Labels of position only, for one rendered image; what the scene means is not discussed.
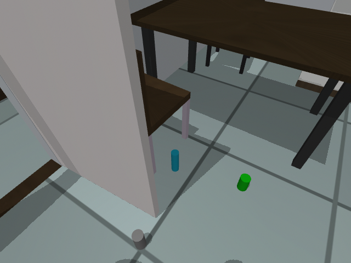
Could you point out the table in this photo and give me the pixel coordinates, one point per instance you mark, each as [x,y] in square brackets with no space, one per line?
[310,40]

